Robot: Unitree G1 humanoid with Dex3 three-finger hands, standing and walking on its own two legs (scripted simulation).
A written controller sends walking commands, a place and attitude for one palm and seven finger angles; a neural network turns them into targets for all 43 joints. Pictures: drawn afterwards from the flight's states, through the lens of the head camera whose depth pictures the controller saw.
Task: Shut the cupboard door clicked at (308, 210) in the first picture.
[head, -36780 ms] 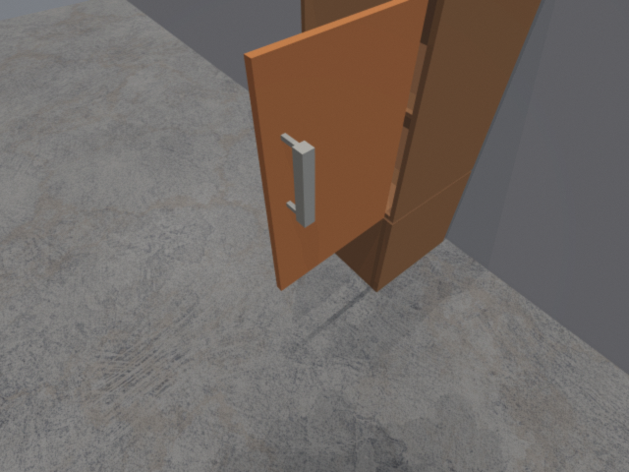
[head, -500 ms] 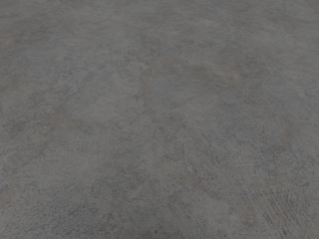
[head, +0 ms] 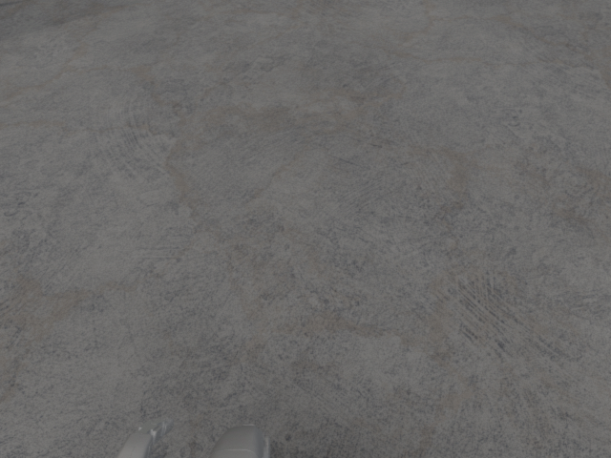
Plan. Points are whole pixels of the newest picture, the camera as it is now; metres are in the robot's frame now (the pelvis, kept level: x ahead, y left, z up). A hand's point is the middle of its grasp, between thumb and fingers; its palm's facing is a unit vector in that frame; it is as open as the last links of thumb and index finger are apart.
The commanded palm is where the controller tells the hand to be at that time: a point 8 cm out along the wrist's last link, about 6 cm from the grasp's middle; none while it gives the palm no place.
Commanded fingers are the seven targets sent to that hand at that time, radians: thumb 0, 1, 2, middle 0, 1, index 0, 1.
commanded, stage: turn to face it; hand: left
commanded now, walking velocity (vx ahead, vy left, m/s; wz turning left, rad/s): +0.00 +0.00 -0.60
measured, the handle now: out of the picture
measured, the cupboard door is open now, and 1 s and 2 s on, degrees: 60 60 60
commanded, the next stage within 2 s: none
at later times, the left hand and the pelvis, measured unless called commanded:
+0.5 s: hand (179, 432) +0.17 +0.21 -0.16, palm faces -0.28 -0.93 -0.22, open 7.4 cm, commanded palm none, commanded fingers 0.00 0.90 0.90 -0.20 -0.30 -0.20 -0.30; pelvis +0.01 +0.03 +0.01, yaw -18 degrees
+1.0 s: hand (225, 399) +0.22 +0.15 -0.18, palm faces -0.54 -0.82 -0.19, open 7.4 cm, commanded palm none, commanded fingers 0.00 0.90 0.90 -0.20 -0.30 -0.20 -0.30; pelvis +0.03 +0.03 -0.01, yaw -35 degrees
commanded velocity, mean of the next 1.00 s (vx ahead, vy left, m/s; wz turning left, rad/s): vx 0.00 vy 0.00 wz -0.60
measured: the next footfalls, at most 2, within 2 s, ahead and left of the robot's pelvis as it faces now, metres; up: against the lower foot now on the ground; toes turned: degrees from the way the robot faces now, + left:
left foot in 0.20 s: +0.07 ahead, +0.14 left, +0.00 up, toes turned -4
right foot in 0.58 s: +0.00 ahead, -0.12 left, +0.00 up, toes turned -26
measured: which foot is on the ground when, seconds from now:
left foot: up 0.00-0.18, down 0.20-0.58, up 0.60-0.92, down 0.94-1.00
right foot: down 0.00-0.20, up 0.22-0.56, down 0.58-0.94, up 0.96-1.00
